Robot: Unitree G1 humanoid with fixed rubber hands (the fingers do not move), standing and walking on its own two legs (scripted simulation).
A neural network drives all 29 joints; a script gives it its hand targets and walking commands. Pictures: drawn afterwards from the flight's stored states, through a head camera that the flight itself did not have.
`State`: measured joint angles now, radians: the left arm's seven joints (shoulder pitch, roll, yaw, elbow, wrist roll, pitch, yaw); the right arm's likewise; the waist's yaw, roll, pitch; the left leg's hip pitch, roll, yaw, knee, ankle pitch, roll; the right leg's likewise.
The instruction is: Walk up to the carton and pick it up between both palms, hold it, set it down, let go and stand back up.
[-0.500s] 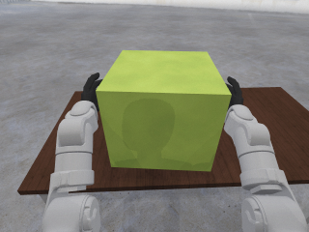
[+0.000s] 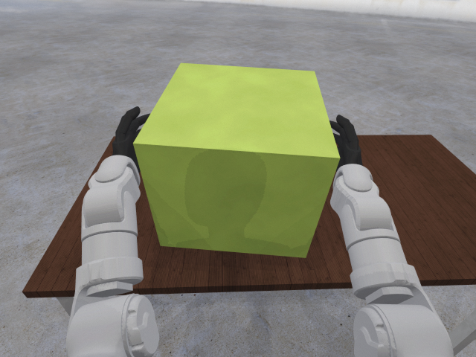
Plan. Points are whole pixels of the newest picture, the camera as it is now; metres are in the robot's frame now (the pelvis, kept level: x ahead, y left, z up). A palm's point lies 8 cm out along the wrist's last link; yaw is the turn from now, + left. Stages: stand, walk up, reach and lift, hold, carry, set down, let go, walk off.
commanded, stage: set down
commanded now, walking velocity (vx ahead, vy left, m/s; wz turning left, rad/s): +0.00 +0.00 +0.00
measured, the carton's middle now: (240, 155) +0.45 +0.02 +0.17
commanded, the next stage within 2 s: none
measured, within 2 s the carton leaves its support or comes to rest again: neither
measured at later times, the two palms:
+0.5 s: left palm (159, 167) +0.44 +0.17 +0.15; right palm (347, 191) +0.39 -0.18 +0.13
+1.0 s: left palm (156, 182) +0.43 +0.18 +0.12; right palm (341, 196) +0.39 -0.17 +0.12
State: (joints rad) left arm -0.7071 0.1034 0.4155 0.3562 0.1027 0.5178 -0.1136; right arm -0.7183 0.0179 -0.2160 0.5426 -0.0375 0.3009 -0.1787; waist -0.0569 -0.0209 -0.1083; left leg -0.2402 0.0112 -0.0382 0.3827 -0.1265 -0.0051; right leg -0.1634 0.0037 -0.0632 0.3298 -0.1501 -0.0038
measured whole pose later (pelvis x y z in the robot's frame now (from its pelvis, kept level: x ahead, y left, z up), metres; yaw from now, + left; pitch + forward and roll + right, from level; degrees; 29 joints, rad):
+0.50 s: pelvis +0.03 +0.00 +0.00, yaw +0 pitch +1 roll -1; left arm -0.65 0.10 0.21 0.39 0.13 0.35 -0.08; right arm -0.51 0.02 -0.25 0.49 0.08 0.07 -0.19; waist -0.06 -0.06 -0.02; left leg -0.22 0.01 -0.04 0.37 -0.17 -0.01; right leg -0.12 0.00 -0.06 0.27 -0.16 0.00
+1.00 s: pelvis +0.03 +0.00 +0.00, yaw +0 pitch +1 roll -1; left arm -0.63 0.08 0.30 0.50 0.13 0.30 -0.11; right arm -0.53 0.03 -0.24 0.57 -0.09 0.07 -0.18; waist -0.06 -0.06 -0.01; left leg -0.21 0.01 -0.04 0.37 -0.17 -0.01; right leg -0.11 0.00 -0.06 0.27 -0.16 0.00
